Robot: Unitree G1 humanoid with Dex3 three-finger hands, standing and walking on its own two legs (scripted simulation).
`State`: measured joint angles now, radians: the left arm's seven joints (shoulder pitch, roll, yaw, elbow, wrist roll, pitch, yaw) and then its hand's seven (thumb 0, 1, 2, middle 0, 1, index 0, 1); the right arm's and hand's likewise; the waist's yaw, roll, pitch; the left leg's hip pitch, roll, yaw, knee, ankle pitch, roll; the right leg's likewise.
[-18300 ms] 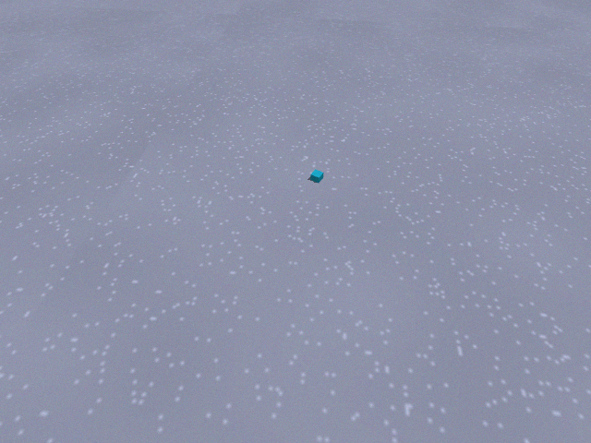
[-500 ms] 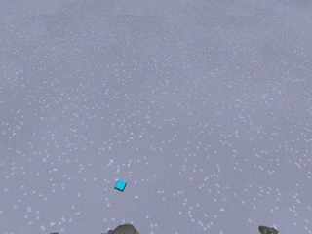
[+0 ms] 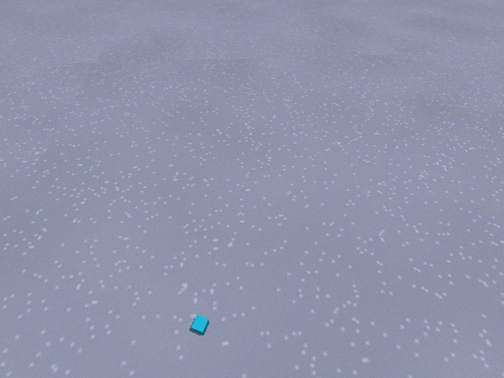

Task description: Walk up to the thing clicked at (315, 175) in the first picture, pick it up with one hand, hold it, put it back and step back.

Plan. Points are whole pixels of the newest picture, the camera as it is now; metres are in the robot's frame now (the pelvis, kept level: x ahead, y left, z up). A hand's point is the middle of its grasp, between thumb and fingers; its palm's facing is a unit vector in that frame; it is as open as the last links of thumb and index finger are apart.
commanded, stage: walk up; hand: left
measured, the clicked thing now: (200, 325) +0.46 +0.22 -0.76
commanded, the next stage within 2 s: none
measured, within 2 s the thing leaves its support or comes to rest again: neither
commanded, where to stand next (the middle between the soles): +0.09 -0.01 m, yaw +0 degrees
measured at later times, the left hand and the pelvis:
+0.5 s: hand out of the picture +0.07 +0.25 -0.16, palm faces +0.01 -0.95 -0.33, open 7.3 cm; pelvis +0.01 +0.00 +0.00, yaw +1 degrees
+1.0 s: hand (107, 374) +0.17 +0.28 -0.16, palm faces -0.02 -0.93 -0.37, open 7.3 cm; pelvis +0.10 +0.01 -0.01, yaw +1 degrees
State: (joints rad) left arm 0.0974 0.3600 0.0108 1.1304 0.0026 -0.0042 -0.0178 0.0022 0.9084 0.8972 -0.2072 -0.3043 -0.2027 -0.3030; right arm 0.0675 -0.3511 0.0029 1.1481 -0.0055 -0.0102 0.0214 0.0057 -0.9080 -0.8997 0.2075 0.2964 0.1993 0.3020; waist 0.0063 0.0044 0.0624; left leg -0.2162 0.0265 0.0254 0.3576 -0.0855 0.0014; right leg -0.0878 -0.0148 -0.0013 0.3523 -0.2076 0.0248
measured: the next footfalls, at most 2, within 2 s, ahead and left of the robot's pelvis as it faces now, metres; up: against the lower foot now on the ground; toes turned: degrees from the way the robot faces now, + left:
right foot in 1.06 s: +0.22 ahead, -0.13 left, +0.00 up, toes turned +0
left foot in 1.38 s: +0.07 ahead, +0.14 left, +0.00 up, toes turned +3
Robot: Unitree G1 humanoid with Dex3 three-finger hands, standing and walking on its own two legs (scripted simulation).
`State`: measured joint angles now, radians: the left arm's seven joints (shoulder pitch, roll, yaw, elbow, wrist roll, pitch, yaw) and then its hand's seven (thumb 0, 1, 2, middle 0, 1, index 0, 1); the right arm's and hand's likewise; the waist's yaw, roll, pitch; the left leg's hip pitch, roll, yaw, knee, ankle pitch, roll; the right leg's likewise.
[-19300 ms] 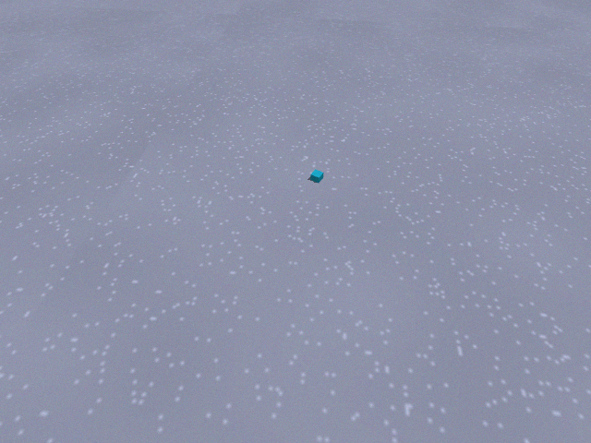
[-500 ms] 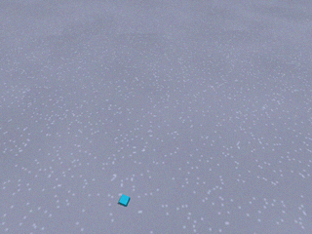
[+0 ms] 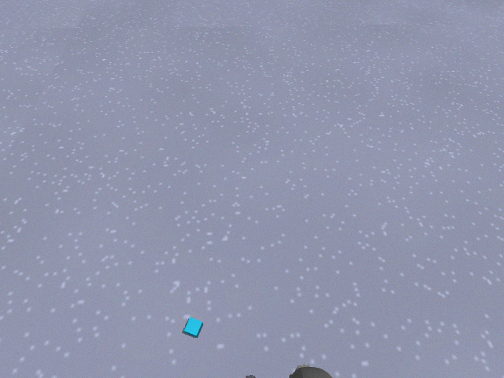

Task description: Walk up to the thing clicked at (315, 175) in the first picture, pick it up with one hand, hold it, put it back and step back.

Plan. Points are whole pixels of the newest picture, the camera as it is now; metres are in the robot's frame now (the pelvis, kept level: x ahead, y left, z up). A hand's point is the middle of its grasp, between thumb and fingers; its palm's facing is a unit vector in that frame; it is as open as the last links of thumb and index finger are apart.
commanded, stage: walk up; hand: left
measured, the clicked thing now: (193, 327) +0.36 +0.21 -0.75
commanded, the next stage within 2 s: none
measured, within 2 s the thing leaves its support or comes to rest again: neither
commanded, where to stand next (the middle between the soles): -0.02 -0.02 m, yaw -1 degrees
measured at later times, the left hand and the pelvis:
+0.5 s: hand out of the picture +0.07 +0.29 -0.18, palm faces +0.04 -0.94 -0.35, open 7.3 cm; pelvis -0.05 +0.01 -0.02, yaw +3 degrees
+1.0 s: hand out of the picture +0.03 +0.25 -0.13, palm faces -0.01 -0.91 -0.41, open 7.3 cm; pelvis -0.03 -0.02 +0.00, yaw +0 degrees
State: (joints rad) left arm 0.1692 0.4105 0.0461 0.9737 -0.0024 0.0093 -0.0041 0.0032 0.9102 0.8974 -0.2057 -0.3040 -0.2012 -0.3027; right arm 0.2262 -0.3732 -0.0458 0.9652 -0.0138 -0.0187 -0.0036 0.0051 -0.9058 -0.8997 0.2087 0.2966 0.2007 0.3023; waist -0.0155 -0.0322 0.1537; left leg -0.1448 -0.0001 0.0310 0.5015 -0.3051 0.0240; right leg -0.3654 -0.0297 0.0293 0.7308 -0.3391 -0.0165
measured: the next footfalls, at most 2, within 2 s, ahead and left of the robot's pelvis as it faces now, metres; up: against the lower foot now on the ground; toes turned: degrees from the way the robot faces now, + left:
right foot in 0.06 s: +0.12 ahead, -0.14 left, +0.00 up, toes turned -1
left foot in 0.38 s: -0.03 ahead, +0.13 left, +0.00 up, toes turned +2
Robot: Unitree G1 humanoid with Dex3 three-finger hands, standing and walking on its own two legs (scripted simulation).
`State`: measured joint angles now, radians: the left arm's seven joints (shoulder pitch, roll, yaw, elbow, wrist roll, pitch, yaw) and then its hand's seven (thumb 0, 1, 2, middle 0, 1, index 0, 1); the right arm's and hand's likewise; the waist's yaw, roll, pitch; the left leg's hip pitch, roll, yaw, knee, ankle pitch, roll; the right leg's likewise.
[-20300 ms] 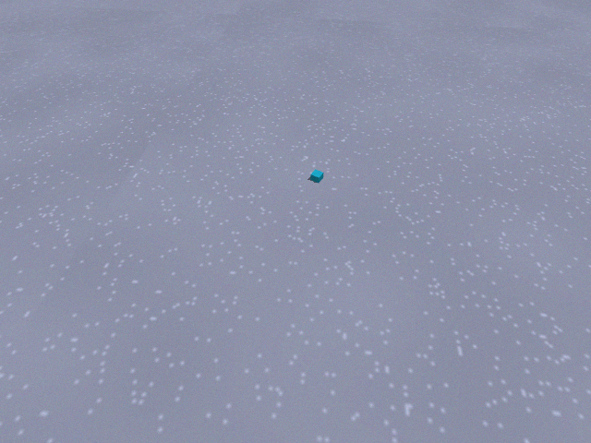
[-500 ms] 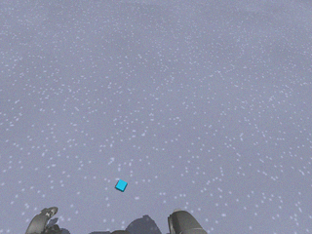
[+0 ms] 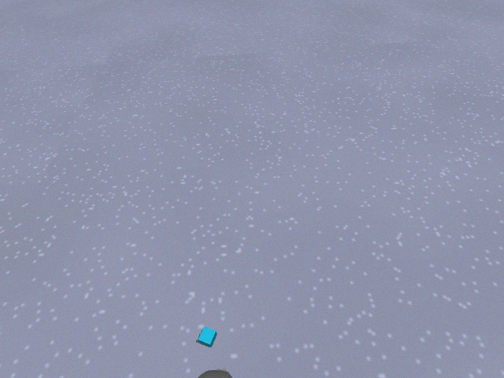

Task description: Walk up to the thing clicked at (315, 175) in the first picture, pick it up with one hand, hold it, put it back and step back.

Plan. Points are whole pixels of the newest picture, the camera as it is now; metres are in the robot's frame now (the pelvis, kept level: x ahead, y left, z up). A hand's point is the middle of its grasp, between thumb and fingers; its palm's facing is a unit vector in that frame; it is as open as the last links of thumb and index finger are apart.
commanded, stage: walk up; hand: left
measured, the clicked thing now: (207, 336) +0.40 +0.23 -0.75
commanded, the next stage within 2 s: none
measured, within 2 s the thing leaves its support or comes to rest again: neither
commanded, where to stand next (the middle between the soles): +0.02 +0.00 m, yaw -1 degrees
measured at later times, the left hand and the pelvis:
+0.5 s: hand out of the picture -0.01 +0.26 -0.16, palm faces -0.03 -0.92 -0.40, open 7.3 cm; pelvis -0.05 +0.00 -0.01, yaw -2 degrees
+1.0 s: hand out of the picture +0.06 +0.28 -0.15, palm faces +0.01 -0.89 -0.46, open 7.3 cm; pelvis -0.03 +0.00 -0.02, yaw +1 degrees
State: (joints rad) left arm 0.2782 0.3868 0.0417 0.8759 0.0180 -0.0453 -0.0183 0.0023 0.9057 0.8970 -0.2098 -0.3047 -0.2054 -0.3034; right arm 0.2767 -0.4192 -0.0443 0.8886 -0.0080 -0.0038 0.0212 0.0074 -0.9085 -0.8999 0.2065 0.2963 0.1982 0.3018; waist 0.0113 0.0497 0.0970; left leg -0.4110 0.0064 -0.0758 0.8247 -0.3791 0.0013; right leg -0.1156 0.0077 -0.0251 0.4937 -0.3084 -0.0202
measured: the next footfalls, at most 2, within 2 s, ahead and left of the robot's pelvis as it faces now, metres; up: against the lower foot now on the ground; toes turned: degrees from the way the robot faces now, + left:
left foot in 0.10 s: +0.13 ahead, +0.13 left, +0.00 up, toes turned +0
right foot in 0.38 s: -0.04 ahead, -0.11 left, +0.00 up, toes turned -1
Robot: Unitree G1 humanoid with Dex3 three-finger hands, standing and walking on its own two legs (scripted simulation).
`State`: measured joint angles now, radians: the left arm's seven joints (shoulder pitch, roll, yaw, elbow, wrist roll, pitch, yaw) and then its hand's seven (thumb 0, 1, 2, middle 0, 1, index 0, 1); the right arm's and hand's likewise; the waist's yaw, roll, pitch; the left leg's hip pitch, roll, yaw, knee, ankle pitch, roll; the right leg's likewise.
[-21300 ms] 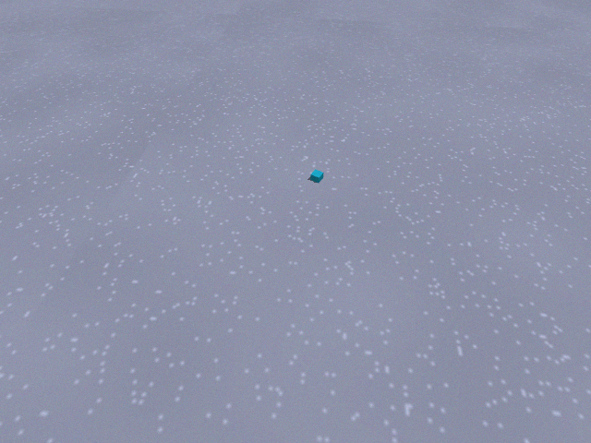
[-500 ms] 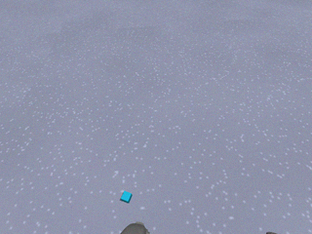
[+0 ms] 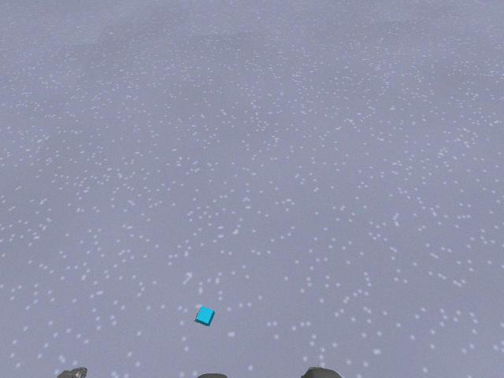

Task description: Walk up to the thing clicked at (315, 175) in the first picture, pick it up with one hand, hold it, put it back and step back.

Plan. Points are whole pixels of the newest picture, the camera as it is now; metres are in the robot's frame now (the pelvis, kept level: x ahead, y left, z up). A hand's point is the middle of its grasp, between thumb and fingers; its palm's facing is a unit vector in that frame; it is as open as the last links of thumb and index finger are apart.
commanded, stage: walk up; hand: left
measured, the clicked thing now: (205, 316) +0.43 +0.23 -0.73
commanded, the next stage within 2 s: none
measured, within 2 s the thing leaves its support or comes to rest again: neither
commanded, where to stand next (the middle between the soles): +0.04 +0.01 m, yaw -2 degrees
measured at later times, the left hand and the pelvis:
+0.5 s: hand out of the picture +0.02 +0.30 -0.15, palm faces -0.04 -0.93 -0.35, open 7.4 cm; pelvis -0.02 +0.02 +0.01, yaw -1 degrees
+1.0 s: hand out of the picture +0.13 +0.27 -0.15, palm faces +0.00 -0.92 -0.39, open 7.3 cm; pelvis +0.03 +0.00 +0.00, yaw -1 degrees
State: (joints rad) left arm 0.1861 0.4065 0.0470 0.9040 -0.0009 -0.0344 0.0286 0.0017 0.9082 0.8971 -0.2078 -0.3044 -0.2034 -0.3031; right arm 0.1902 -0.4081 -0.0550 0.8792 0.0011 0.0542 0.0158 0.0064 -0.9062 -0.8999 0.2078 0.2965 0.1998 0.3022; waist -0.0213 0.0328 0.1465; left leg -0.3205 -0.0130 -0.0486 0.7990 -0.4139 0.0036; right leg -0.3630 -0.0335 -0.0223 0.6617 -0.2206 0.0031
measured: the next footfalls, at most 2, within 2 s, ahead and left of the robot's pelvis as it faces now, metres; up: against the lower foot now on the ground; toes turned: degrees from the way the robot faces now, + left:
left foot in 0.24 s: -0.01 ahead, +0.16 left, +0.00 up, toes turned +1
right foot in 0.54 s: +0.03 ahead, -0.11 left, +0.00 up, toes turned -3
